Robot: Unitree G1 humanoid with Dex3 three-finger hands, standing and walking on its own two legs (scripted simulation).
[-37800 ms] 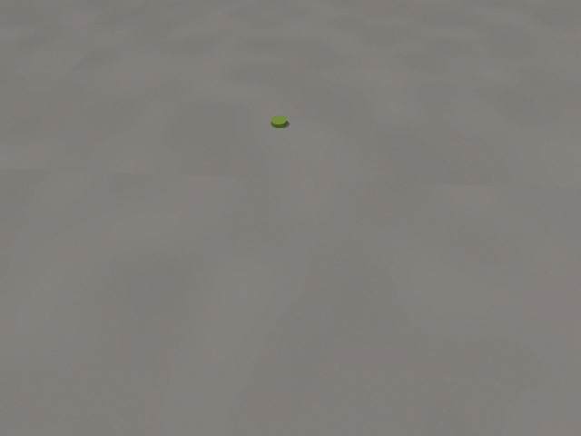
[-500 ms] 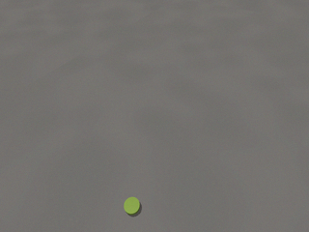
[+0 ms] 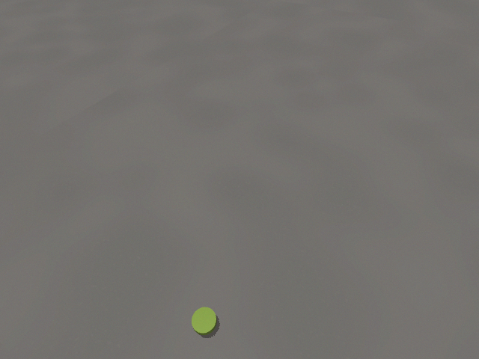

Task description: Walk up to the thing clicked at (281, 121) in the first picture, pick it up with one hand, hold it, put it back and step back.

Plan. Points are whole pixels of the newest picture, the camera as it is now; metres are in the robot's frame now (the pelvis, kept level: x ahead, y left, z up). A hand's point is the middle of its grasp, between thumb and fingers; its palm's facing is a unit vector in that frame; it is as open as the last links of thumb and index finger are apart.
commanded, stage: stand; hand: left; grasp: from above
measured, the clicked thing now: (204, 320) +0.44 +0.19 -0.77
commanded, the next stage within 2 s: step back in 0.50 s
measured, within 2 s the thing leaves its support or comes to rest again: neither
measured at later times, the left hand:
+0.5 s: hand out of the picture +0.07 +0.25 -0.16, palm faces -0.01 -0.94 -0.34, open 7.4 cm
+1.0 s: hand out of the picture +0.06 +0.31 -0.18, palm faces -0.09 -0.93 -0.35, open 7.4 cm
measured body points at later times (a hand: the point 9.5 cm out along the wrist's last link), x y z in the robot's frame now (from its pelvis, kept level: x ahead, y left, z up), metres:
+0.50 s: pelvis +0.00 +0.00 +0.00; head +0.01 -0.01 +0.45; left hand +0.07 +0.29 -0.13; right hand +0.07 -0.30 -0.14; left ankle +0.00 +0.11 -0.75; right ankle -0.01 -0.12 -0.75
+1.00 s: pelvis -0.09 +0.06 -0.02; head -0.01 +0.09 +0.42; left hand +0.06 +0.36 -0.16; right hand -0.03 -0.26 -0.12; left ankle -0.06 +0.13 -0.75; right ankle -0.10 -0.10 -0.67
